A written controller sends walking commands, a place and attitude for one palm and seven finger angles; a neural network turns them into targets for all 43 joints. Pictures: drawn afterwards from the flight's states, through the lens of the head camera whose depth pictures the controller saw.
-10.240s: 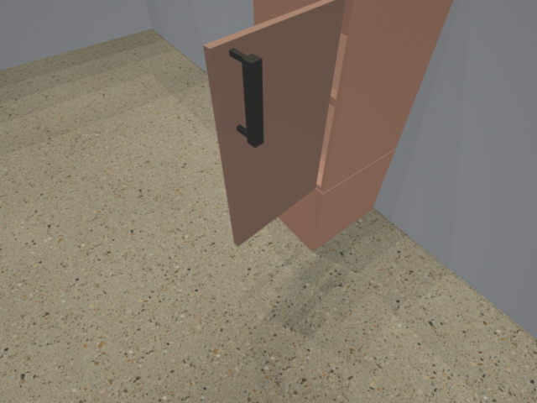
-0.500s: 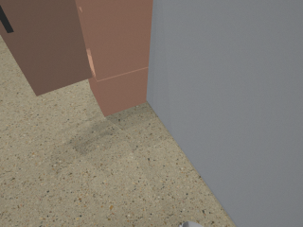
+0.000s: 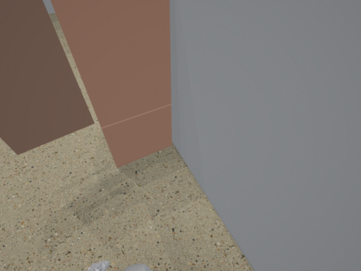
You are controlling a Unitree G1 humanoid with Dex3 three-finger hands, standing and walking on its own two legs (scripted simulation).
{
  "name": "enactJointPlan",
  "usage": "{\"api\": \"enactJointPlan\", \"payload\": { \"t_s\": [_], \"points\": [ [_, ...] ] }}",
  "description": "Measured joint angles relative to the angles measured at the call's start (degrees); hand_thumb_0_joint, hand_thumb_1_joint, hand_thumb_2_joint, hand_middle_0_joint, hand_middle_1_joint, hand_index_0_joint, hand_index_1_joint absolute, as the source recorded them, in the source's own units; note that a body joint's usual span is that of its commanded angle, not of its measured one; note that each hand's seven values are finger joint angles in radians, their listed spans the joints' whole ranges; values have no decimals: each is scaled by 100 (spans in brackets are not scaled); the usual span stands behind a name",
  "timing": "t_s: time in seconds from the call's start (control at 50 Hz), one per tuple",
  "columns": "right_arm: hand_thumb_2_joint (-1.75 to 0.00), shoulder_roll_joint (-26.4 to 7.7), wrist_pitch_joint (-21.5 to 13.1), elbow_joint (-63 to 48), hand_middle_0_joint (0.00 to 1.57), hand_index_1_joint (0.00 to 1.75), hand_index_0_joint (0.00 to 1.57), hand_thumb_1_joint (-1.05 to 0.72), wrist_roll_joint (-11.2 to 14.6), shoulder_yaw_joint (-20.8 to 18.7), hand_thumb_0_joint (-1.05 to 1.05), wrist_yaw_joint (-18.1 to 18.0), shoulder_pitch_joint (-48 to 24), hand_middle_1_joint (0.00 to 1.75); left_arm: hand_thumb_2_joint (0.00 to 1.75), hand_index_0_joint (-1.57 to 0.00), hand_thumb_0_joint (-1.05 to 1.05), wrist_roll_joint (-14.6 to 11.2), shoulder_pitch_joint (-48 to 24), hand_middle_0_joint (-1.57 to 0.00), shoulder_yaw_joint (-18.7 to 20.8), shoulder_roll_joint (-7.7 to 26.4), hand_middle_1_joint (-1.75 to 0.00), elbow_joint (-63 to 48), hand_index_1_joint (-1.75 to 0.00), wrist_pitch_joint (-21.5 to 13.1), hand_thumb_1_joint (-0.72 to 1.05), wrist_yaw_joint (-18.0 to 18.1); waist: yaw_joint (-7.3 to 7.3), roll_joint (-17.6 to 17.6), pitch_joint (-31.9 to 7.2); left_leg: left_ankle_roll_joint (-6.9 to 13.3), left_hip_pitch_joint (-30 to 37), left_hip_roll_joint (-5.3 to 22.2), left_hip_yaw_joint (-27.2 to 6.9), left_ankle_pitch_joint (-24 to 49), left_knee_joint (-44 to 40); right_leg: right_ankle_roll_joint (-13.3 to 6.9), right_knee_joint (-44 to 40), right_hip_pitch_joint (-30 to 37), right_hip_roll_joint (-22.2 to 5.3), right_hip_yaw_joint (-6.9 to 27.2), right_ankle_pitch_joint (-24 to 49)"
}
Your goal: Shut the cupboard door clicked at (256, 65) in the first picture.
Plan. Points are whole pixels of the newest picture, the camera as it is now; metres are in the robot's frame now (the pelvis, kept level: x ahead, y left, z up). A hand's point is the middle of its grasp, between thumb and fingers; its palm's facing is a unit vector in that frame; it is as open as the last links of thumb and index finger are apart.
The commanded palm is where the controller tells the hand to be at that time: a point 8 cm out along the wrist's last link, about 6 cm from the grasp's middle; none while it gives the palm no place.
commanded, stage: turn to face it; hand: left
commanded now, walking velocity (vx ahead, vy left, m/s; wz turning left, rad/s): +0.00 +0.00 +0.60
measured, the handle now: out of the picture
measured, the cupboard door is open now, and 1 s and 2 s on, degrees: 96 96 96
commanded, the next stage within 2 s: take the last steps up to it in 0.92 s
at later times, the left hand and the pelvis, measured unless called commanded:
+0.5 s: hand (77, 265) +0.18 +0.26 -0.17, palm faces +0.26 -0.94 -0.21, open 7.4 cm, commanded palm none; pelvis +0.14 +0.04 +0.00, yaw +13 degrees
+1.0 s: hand out of the picture +0.15 +0.19 -0.17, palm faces +0.45 -0.86 -0.23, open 7.4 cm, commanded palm none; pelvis +0.21 +0.01 +0.00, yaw +27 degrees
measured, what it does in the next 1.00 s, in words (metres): walks ahead, turning left: left foot, then right foot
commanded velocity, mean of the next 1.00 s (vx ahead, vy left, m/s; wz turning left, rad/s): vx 0.00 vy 0.00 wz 0.45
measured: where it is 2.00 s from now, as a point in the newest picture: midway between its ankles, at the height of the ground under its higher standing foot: (142, 245)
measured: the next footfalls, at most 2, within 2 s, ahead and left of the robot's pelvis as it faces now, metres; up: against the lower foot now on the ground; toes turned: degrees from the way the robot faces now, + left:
left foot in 0.22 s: +0.22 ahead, +0.13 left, +0.00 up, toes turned +12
right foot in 0.70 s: +0.26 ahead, -0.10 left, +0.00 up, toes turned +18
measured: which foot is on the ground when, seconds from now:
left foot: up 0.00-0.20, down 0.22-0.70, up 0.72-1.00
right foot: down 0.00-0.22, up 0.24-0.68, down 0.70-1.00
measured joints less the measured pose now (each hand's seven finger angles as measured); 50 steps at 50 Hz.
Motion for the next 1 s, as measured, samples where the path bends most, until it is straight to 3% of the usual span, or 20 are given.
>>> {"api": "enactJointPlan", "payload": {
  "t_s": [0.08,0.16,0.2,0.22,0.26,0.3,0.34,0.42,0.5,0.62,0.68,0.7,0.76,0.8,0.84,0.9,1.0],
  "points": [
    [-90,-14,15,-302,20,29,19,-91,-22,-33,1,68,-504,30,89,-20,-4,33,253,-21,104,202,-30,122,-30,-33,97,40,213,-128,-48,-122,-301,48,210,297,-1214,91,-300,415,-88,-189,-125],
    [-90,-322,73,-520,20,29,19,-94,-21,-90,2,106,-1023,30,89,-20,-3,76,554,-20,73,331,-30,300,-30,99,96,4,407,-222,29,-95,-131,-93,457,433,-2060,310,-51,715,-288,-318,-550],
    [-90,-470,42,-704,20,29,19,-94,-31,-94,2,134,-1217,30,89,-20,-2,74,757,-20,76,391,-30,363,-30,196,94,-17,453,-295,52,-16,164,-231,584,666,-2543,444,401,732,-469,-339,-906],
    [-90,-592,-11,-838,20,29,19,-94,-52,-93,2,142,-1277,30,89,-20,-2,55,886,-20,77,382,-30,364,-30,263,94,-33,472,-201,8,203,260,-212,520,1177,-2752,480,946,535,-514,-339,-1095],
    [-90,-655,-92,-988,20,29,19,-93,-44,-97,2,76,-1465,30,89,-20,-1,36,899,-20,75,474,-30,378,-30,468,93,-31,442,-265,54,522,96,-316,502,963,-2273,501,2569,-136,-534,202,-1721],
    [-90,-654,-101,-1098,20,29,19,-93,-30,-68,1,13,-1526,30,89,-19,0,48,783,-20,94,563,-30,343,-30,619,93,11,471,-331,51,584,119,-427,440,580,-2210,514,3733,-776,-410,648,-1702],
    [-90,-640,-86,-1145,20,29,19,-92,-30,-36,1,-43,-1534,30,89,-19,0,73,597,-20,120,598,-30,228,-30,673,92,12,514,-343,61,521,233,-531,331,616,-2454,538,4116,-1221,-353,860,-1344],
    [-90,-576,-32,-1144,20,29,19,-91,-24,37,1,-61,-1522,30,90,-19,1,83,294,-20,105,542,-30,-126,-30,649,92,-12,564,-234,96,544,490,-655,60,842,-2971,589,3686,-1615,-284,1070,-992],
    [-90,-416,51,-1138,20,30,20,-91,-17,64,1,-19,-1429,30,90,-19,1,91,105,-20,77,474,-30,-365,-30,661,92,-8,509,-148,62,492,681,-722,-205,902,-3225,633,3121,-1637,-208,1182,-897],
    [-90,-249,174,-1100,20,30,20,-90,-34,14,1,22,-1206,30,90,-19,0,73,-97,-20,34,387,-30,-569,-30,688,91,15,351,-7,53,336,782,-797,-596,793,-3193,589,2016,-1164,-7,1208,-960],
    [-90,-245,235,-1056,20,30,20,-90,-2,-35,1,22,-1077,30,90,-19,0,51,-93,-20,15,363,-30,-668,-30,612,91,32,317,36,39,209,719,-865,-764,645,-2981,516,951,-609,108,1169,-522],
    [-90,-243,251,-1054,20,30,20,-90,24,-51,1,31,-1017,30,90,-20,0,60,-40,-20,7,387,-30,-722,-30,556,91,41,336,-27,-6,159,643,-940,-768,555,-2832,424,499,-402,60,1206,-301],
    [-90,-397,338,-959,20,30,20,-90,32,-146,1,51,-1040,30,89,-20,0,91,14,-20,-40,258,-30,-678,-30,473,91,80,314,153,120,-39,235,-882,-644,-569,-1424,184,633,-310,70,1009,-418],
    [-90,-473,399,-901,20,30,20,-91,26,-184,1,63,-1053,30,89,-20,0,79,117,-20,-64,201,-30,-649,-30,465,91,100,299,146,165,-146,4,-798,-440,-711,-474,139,504,-140,5,890,-451],
    [-90,-516,423,-860,20,30,20,-91,30,-190,1,69,-1074,30,89,-20,0,73,227,-20,-82,176,-30,-587,-30,444,91,105,304,67,191,-232,-53,-691,-282,-691,-127,129,318,19,-75,802,-411],
    [-90,-541,419,-816,20,30,19,-91,48,-168,1,70,-1144,30,89,-20,0,85,387,-20,-104,178,-30,-456,-30,409,91,87,364,-108,220,-298,135,-571,-110,-710,-547,145,139,183,-211,699,-386],
    [-90,-547,341,-794,20,29,19,-91,77,-81,1,53,-1399,30,89,-20,0,100,657,-21,-96,256,-30,-179,-30,423,91,51,521,-323,256,-255,746,-533,69,-405,-2076,243,273,237,-368,560,-562]
  ]
}}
